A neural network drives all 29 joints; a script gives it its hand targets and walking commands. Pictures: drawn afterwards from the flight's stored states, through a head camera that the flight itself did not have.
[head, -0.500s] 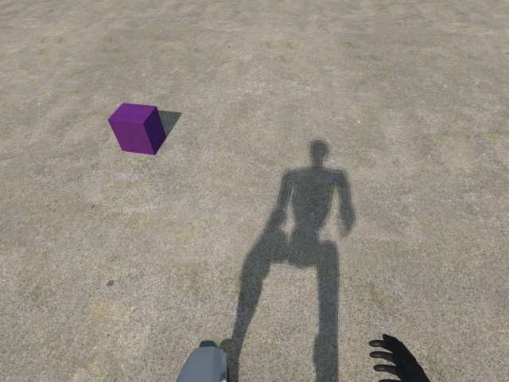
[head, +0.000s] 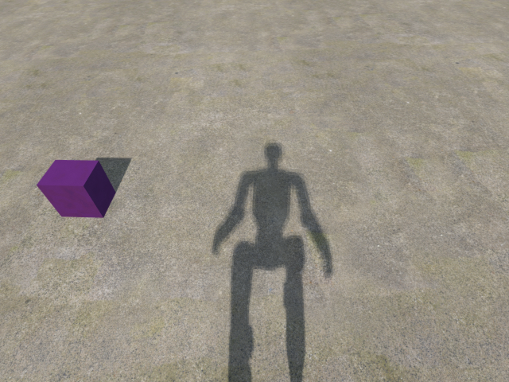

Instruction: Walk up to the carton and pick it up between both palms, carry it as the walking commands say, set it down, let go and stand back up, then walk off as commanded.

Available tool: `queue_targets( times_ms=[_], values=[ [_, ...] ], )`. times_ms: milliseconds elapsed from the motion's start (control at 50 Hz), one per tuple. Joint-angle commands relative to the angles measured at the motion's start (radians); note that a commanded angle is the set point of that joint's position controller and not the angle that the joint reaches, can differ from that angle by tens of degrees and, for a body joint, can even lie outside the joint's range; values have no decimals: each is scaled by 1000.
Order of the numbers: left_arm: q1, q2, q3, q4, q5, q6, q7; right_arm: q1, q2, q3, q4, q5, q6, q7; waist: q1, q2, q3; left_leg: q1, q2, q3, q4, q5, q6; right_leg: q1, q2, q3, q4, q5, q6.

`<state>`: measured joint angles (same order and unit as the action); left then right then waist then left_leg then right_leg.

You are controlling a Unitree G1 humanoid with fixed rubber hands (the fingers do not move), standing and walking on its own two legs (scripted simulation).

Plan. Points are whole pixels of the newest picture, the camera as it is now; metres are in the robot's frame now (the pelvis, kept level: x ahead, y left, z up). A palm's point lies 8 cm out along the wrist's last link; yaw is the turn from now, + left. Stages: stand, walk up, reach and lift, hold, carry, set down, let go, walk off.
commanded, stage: walk up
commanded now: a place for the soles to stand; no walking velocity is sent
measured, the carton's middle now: (79, 189) +1.19 +0.85 -0.65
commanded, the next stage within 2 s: none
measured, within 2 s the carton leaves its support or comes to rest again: neither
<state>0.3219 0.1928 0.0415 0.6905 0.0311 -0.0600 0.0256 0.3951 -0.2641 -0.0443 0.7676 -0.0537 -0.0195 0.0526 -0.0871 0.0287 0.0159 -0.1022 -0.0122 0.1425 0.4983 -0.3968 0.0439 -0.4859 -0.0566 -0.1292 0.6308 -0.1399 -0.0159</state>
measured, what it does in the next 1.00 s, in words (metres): walks ahead: right foot, then left foot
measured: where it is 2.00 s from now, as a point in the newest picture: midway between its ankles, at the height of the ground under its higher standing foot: (152, 237)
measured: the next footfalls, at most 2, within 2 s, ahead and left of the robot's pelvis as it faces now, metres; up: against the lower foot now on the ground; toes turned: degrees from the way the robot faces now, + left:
right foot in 0.02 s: +0.16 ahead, -0.10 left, +0.00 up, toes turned -7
left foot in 0.48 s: +0.45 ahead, +0.25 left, +0.00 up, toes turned +10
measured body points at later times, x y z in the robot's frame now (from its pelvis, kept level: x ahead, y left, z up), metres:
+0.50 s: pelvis +0.29 +0.13 -0.03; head +0.32 +0.13 +0.42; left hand +0.25 +0.39 -0.15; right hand +0.50 -0.09 -0.12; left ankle +0.42 +0.24 -0.74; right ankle +0.13 -0.08 -0.70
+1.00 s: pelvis +0.52 +0.22 -0.01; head +0.53 +0.21 +0.43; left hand +0.60 +0.46 -0.13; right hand +0.59 -0.04 -0.15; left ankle +0.49 +0.32 -0.66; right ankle +0.53 +0.09 -0.73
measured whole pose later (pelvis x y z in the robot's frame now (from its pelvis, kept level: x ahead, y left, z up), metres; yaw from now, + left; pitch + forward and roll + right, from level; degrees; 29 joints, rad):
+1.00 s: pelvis +0.52 +0.22 -0.01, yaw +1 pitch -2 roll -2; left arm 0.33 0.14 0.05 0.73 0.03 -0.07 0.11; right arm 0.30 -0.26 -0.03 0.75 -0.08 0.06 0.05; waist -0.03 0.05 0.07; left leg -0.49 0.05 0.05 1.22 -0.52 -0.08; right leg -0.30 -0.05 -0.11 0.70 -0.36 0.00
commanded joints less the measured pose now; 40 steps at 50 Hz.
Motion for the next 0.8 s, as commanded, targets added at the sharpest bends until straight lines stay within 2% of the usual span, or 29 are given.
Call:
queue_targets(
  times_ms=[0, 20, 40, 60, 80, 120, 140, 180, 220, 240, 260, 300, 320, 340, 360, 400, 420, 440, 460, 480, 500, 520, 560, 580, 600, 620, 660, 740, 780],
  values=[
    [366, 192, 91, 39, 34, -18, 54, -97, -29, 2, -113, -6, -5, -1, 217, -231, -158, -537, 57, -50, 550, -25, -45, 672, -229, 367, -126, -236, -165],
    [387, 250, 89, 9, 49, -11, 71, -40, -42, 5, -140, -1, 6, -4, 210, -295, -217, -715, 29, -142, 850, -233, -106, 771, -480, 809, -273, -544, -293],
    [327, 248, 88, -18, 17, -1, 88, -46, -44, 16, -153, -19, 20, -4, 182, -110, -97, -742, 80, -179, 919, -166, -90, 613, -529, 874, -359, -615, -286],
    [228, 211, 73, -14, 5, -10, 104, -160, -84, -19, -191, -25, 27, 10, 170, -31, 34, -865, 130, -241, 938, -103, -79, 612, -507, 833, -369, -614, -275],
    [165, 159, 60, -14, -12, -14, 90, -175, -94, -13, -218, -44, 28, 9, 156, -15, 75, -838, 135, -229, 852, -35, -100, 511, -452, 695, -386, -505, -250],
    [86, 140, 45, -12, -6, -38, 75, -153, -33, -4, -163, -23, 25, 33, 97, -98, 89, -687, 164, -240, 778, 56, -107, 332, -333, 414, -400, -320, -178],
    [102, 113, 36, 10, -10, -49, 65, -117, -19, -5, -143, -28, 30, 38, 96, -55, 76, -647, 145, -204, 756, 117, -117, 311, -292, 311, -399, -222, -159],
    [89, 121, 32, 12, 6, -63, 64, -155, 23, 12, -138, -5, 33, 46, 99, -174, 85, -665, 133, -151, 723, 142, -122, 353, -257, 185, -367, 45, -175],
    [70, 123, 40, 30, -6, -69, 43, -168, 49, 18, -128, -7, 30, 48, 53, -205, 141, -558, 134, -103, 563, 298, -110, 232, -175, 19, -356, 250, -137],
    [83, 111, 42, 42, -3, -66, 35, -217, 37, 12, -143, -9, 35, 48, 71, -219, 107, -563, 125, -80, 493, 329, -100, 313, -120, -23, -314, 231, -121],
    [85, 144, 51, 31, 0, -67, 34, -255, 41, 11, -143, -4, 31, 54, 54, -194, 106, -540, 120, -58, 419, 390, -102, 316, -119, -40, -298, 275, -120],
    [163, 150, 57, 44, -8, -61, 26, -311, 7, 0, -156, -12, 12, 64, 92, -163, 89, -435, 100, -22, 291, 420, -73, 316, -147, -21, -286, 221, -125],
    [146, 167, 60, 28, -5, -58, 31, -335, 23, 1, -154, -4, 7, 62, 105, -178, 91, -409, 111, -19, 233, 432, -68, 336, -196, 18, -313, 162, -129],
    [180, 186, 66, 53, -14, -56, 37, -331, 4, -10, -148, -20, 11, 56, 124, -114, 36, -422, 99, -8, 248, 425, -49, 411, -251, 77, -284, 198, -146],
    [195, 226, 75, 54, -8, -48, 43, -316, -14, -22, -174, -27, 12, 51, 123, -156, 30, -440, 99, 12, 286, 338, -55, 476, -301, 86, -269, 303, -163],
    [176, 205, 78, 42, 2, -30, 46, -286, -6, -18, -158, -12, 5, 41, 72, -141, -11, -317, 112, -59, 120, 268, 8, 484, -258, 0, -122, 269, -134],
    [129, 191, 73, 35, 2, -26, 43, -169, -27, -30, -151, 6, -4, 38, -7, -104, -84, -103, 88, -92, 37, 271, 20, 393, -179, -22, 64, 193, -102],
    [223, 126, 54, 40, 3, -13, 23, -83, -99, -57, -117, -5, -6, 18, -52, 106, -181, 167, 132, -180, 41, 275, 65, 174, -96, -42, 324, -15, -61],
    [276, 48, 32, 19, 4, -3, 10, 0, -215, -86, -123, 0, -13, -8, -71, 288, -236, 388, 325, -526, -24, 229, 105, -118, 48, 56, 682, -593, -7],
    [250, 44, 16, -11, -6, 8, 5, -4, -280, -89, -132, 54, -2, -27, -42, 253, -266, 236, 384, -657, -224, 23, 37, -87, 21, 242, 693, -539, -34],
    [237, 79, 28, -20, -14, 21, 17, -107, -236, -69, -133, 63, 10, -40, -1, 145, -155, 136, 368, -546, -267, -118, 23, -67, -20, 265, 655, -330, -18],
    [159, 94, 20, -26, -16, 18, 19, -188, -190, -54, -130, 64, 18, -42, 15, 97, 11, -93, 351, -473, -299, -210, 69, -74, -28, 220, 661, -312, -16],
    [192, 116, 31, 10, 3, 28, 24, -244, -72, -8, -120, 43, 5, -38, 47, 110, -5, -109, 301, -344, -243, -119, 63, -47, -47, 183, 502, -334, -7],
    [146, 87, 33, 0, -1, 25, 27, -209, -42, -1, -117, 29, -5, -25, 27, 133, 39, -154, 267, -250, -247, -55, 113, -11, -17, 185, 460, -373, -4],
    [131, 101, 34, 20, 8, 27, 25, -185, -18, 6, -101, 31, -7, -18, 29, 98, 27, -216, 273, -274, -266, -82, 91, 31, -10, 200, 445, -372, 8],
    [154, 72, 29, 24, 2, 27, 26, -181, -32, -7, -106, 14, -8, -18, 46, 64, 11, -187, 293, -256, -275, -57, 139, 10, -4, 175, 415, -373, 11],
    [77, 48, 17, -17, 5, 10, 22, -150, -68, -5, -90, -1, -11, -16, 29, 57, 60, -161, 246, -221, -275, 61, 94, -29, 10, 134, 308, -269, 11],
    [38, 12, 18, -18, -13, -1, 27, -146, -108, -12, -80, -16, 13, -4, 24, 65, -14, -220, 238, -137, -253, -140, 44, 143, 31, 45, 113, -64, 3],
    [85, 15, 24, -8, -3, -18, 38, -151, -93, -1, -86, -14, 27, -3, 58, 36, 3, -294, 211, -99, -125, -45, 31, 277, 63, 15, -24, 86, 13]
  ],
)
